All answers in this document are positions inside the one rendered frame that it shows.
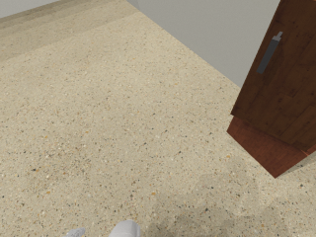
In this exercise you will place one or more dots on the left robot hand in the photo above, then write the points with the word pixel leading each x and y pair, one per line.
pixel 78 232

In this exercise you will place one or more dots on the handle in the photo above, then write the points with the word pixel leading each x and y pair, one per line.
pixel 269 53

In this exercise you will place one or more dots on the cupboard door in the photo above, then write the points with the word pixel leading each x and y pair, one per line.
pixel 282 100

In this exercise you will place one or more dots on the robot left thigh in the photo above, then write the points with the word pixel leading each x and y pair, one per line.
pixel 126 228

